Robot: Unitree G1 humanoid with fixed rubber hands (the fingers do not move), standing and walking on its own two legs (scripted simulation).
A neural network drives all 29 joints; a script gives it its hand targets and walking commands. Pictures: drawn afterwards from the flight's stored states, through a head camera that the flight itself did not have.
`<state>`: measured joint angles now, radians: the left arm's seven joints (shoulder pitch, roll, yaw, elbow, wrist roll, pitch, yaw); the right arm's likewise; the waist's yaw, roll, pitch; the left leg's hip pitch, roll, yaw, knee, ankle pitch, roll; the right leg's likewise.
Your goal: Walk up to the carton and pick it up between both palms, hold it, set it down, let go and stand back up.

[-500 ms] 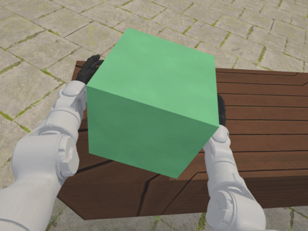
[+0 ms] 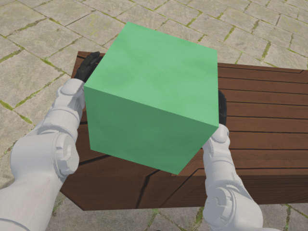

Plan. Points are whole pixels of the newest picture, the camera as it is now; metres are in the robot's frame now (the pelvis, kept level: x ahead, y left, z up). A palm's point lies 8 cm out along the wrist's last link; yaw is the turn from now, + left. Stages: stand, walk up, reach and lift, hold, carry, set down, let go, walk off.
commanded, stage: set down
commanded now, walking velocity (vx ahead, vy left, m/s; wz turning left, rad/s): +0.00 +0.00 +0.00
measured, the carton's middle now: (153, 100) +0.46 -0.07 +0.03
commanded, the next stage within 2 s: none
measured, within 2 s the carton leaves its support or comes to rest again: rests again in 1.26 s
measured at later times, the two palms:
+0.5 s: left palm (81, 88) +0.48 +0.12 +0.07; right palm (213, 121) +0.36 -0.22 +0.05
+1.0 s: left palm (82, 94) +0.48 +0.13 +0.05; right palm (211, 125) +0.35 -0.22 +0.03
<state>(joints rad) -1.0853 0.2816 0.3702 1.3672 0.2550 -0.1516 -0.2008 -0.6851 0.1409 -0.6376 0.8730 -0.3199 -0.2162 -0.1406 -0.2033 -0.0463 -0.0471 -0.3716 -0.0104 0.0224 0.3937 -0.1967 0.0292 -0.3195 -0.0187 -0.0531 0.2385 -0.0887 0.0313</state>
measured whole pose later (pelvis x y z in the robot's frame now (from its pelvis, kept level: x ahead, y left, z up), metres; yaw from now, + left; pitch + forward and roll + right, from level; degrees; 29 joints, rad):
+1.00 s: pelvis +0.00 +0.00 +0.00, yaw +1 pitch +15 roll -2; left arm -1.07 0.32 0.29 1.47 0.26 -0.25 -0.18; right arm -0.73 0.09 -0.62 1.11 -0.28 -0.43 -0.18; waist -0.21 -0.03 -0.08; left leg -0.49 0.00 0.03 0.44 -0.21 0.02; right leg -0.44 -0.02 -0.09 0.29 -0.10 0.02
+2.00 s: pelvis -0.03 -0.01 -0.03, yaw -2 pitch +19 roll -2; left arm -1.22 0.46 -0.33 1.57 -0.42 -0.11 -0.09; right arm -0.94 -0.14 -0.07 1.19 0.32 -0.06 -0.23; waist -0.30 0.01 -0.22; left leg -0.75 0.00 -0.01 0.72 -0.30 0.03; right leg -0.74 -0.01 -0.06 0.61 -0.20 0.01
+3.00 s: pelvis -0.02 +0.01 +0.00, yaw -5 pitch +3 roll -2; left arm -0.86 0.51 -0.11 1.05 -0.34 0.13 -0.16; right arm -0.55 -0.14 -0.04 0.63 0.33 0.15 -0.28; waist -0.19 -0.03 -0.02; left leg -0.26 0.00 0.05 0.45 -0.24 0.05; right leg -0.26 0.00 0.00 0.30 -0.09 0.03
